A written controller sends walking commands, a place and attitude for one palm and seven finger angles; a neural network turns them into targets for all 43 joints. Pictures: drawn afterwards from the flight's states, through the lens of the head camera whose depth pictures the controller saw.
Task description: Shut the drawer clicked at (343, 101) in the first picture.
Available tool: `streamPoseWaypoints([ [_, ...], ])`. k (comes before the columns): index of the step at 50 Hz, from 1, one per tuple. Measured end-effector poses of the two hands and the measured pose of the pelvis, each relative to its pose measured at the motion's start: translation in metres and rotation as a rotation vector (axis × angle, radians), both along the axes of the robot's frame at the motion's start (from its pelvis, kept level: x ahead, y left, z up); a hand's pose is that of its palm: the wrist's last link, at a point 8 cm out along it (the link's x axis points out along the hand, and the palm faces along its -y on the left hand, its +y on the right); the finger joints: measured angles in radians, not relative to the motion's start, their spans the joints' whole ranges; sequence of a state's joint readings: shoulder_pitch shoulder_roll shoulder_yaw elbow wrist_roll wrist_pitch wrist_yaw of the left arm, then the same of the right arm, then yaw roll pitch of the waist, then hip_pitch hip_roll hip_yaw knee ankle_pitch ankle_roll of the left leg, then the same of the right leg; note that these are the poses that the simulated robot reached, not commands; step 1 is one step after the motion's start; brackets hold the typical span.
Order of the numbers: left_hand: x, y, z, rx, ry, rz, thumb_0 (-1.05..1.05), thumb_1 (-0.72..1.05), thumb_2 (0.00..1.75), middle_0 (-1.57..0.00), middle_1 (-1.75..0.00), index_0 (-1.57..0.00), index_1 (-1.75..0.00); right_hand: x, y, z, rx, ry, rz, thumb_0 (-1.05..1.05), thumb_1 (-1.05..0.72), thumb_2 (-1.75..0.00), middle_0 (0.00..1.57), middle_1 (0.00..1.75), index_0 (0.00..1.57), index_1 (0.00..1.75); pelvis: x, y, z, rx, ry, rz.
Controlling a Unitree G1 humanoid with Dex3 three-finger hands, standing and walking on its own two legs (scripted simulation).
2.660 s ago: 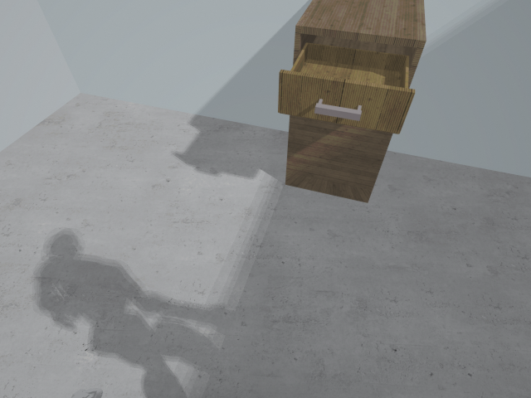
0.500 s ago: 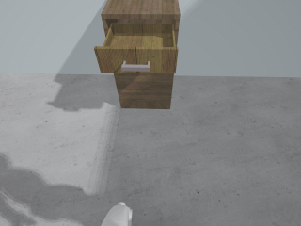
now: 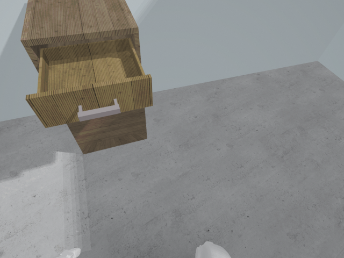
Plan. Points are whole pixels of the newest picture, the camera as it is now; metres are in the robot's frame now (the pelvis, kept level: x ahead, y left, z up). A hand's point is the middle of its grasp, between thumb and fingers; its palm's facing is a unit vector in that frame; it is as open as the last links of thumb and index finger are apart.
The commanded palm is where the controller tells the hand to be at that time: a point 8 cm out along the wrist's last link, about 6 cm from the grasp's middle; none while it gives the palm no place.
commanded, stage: walk to a spot facing it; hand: left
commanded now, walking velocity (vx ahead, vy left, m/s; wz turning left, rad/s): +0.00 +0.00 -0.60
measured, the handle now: (99, 108) +0.56 +0.29 -0.06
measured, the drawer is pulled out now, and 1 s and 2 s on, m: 0.30 0.30 0.30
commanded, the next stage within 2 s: none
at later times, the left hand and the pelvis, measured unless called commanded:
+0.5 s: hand (116, 223) +0.23 +0.17 -0.18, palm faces -0.24 -0.95 -0.17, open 7.4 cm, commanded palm none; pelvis +0.06 +0.02 -0.02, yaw -16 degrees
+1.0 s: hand (134, 216) +0.25 +0.12 -0.17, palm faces -0.54 -0.81 -0.24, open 7.4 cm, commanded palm none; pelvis +0.05 +0.01 -0.02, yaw -35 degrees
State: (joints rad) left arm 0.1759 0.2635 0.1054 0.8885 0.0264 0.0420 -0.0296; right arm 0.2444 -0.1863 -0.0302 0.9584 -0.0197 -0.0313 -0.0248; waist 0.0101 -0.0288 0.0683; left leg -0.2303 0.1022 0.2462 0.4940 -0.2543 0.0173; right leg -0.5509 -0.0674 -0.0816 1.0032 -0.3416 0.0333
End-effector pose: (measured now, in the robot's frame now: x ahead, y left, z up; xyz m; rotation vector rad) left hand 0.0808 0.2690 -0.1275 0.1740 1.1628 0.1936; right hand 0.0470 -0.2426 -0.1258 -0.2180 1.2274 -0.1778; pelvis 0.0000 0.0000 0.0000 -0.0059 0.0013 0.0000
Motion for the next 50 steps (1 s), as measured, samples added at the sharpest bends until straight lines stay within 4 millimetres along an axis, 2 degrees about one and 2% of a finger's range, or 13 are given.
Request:
streamPoseWaypoints([
  [3, 0.052, -0.012, 0.007, 0.010, -0.043, -0.095, 0.00, 0.91, 0.90, -0.19, -0.30, -0.19, -0.30, -0.030, -0.010, -0.008, 0.004, 0.071, -0.091, 0.01, -0.91, -0.90, 0.20, 0.30, 0.21, 0.30, 0.011, -0.001, -0.002, 0.006, -0.002, -0.040],
  [7, 0.112, -0.039, 0.008, 0.025, -0.109, -0.215, 0.00, 0.91, 0.90, -0.19, -0.30, -0.19, -0.30, -0.060, -0.024, -0.025, 0.017, 0.141, -0.191, 0.01, -0.91, -0.90, 0.20, 0.30, 0.21, 0.30, 0.029, -0.011, -0.015, 0.016, -0.005, -0.090],
  [9, 0.133, -0.052, 0.005, 0.031, -0.148, -0.255, 0.00, 0.91, 0.90, -0.20, -0.30, -0.19, -0.30, -0.068, -0.029, -0.033, 0.020, 0.173, -0.222, 0.01, -0.91, -0.90, 0.20, 0.30, 0.20, 0.30, 0.034, -0.014, -0.021, 0.008, -0.004, -0.109],
  [11, 0.144, -0.062, 0.007, 0.023, -0.160, -0.272, 0.00, 0.91, 0.90, -0.20, -0.30, -0.20, -0.30, -0.068, -0.031, -0.033, 0.015, 0.189, -0.245, 0.01, -0.91, -0.90, 0.20, 0.30, 0.20, 0.30, 0.037, -0.015, -0.020, -0.001, -0.006, -0.123],
  [15, 0.152, -0.071, 0.006, 0.004, -0.132, -0.292, 0.00, 0.91, 0.90, -0.20, -0.30, -0.20, -0.30, -0.049, -0.029, -0.023, 0.005, 0.143, -0.266, 0.01, -0.91, -0.90, 0.20, 0.30, 0.20, 0.30, 0.046, -0.012, -0.013, -0.008, 0.002, -0.157],
  [19, 0.154, -0.070, -0.001, -0.025, -0.097, -0.314, 0.00, 0.90, 0.90, -0.20, -0.30, -0.20, -0.30, -0.022, -0.020, -0.012, -0.010, 0.061, -0.275, 0.01, -0.91, -0.90, 0.20, 0.30, 0.20, 0.30, 0.053, -0.003, -0.010, -0.006, 0.014, -0.201],
  [25, 0.151, -0.045, -0.024, -0.070, -0.030, -0.320, 0.00, 0.90, 0.90, -0.20, -0.30, -0.20, -0.30, 0.012, 0.006, 0.000, -0.049, -0.059, -0.292, 0.01, -0.91, -0.90, 0.20, 0.30, 0.20, 0.30, 0.062, 0.023, -0.015, -0.010, 0.017, -0.279],
  [30, 0.145, -0.025, -0.024, -0.070, 0.053, -0.353, 0.01, 0.91, 0.90, -0.20, -0.30, -0.20, -0.30, 0.013, 0.031, 0.015, -0.049, -0.084, -0.324, 0.01, -0.91, -0.90, 0.20, 0.30, 0.21, 0.30, 0.069, 0.035, -0.004, -0.027, 0.008, -0.349],
  [35, 0.142, -0.015, -0.018, -0.057, 0.112, -0.381, 0.01, 0.91, 0.90, -0.20, -0.30, -0.20, -0.30, 0.000, 0.043, 0.020, -0.041, -0.071, -0.392, 0.01, -0.91, -0.90, 0.20, 0.30, 0.21, 0.30, 0.073, 0.041, 0.004, -0.041, 0.003, -0.410],
  [40, 0.147, -0.024, -0.017, -0.040, 0.146, -0.438, 0.01, 0.91, 0.90, -0.20, -0.30, -0.20, -0.30, -0.031, 0.046, 0.015, -0.027, -0.028, -0.478, 0.00, -0.91, -0.90, 0.20, 0.30, 0.21, 0.30, 0.071, 0.041, 0.005, -0.036, 0.001, -0.471],
  [44, 0.160, -0.048, -0.014, -0.026, 0.135, -0.513, 0.01, 0.91, 0.90, -0.20, -0.30, -0.19, -0.30, -0.065, 0.045, 0.004, 0.000, 0.018, -0.558, 0.01, -0.91, -0.90, 0.20, 0.30, 0.21, 0.30, 0.065, 0.034, 0.001, -0.023, 0.001, -0.526],
  [50, 0.186, -0.102, -0.010, 0.012, 0.022, -0.644, 0.01, 0.91, 0.90, -0.20, -0.30, -0.20, -0.30, -0.122, 0.034, -0.027, 0.053, 0.067, -0.675, 0.01, -0.91, -0.90, 0.20, 0.30, 0.21, 0.30, 0.052, 0.011, -0.016, 0.007, -0.001, -0.603],
])
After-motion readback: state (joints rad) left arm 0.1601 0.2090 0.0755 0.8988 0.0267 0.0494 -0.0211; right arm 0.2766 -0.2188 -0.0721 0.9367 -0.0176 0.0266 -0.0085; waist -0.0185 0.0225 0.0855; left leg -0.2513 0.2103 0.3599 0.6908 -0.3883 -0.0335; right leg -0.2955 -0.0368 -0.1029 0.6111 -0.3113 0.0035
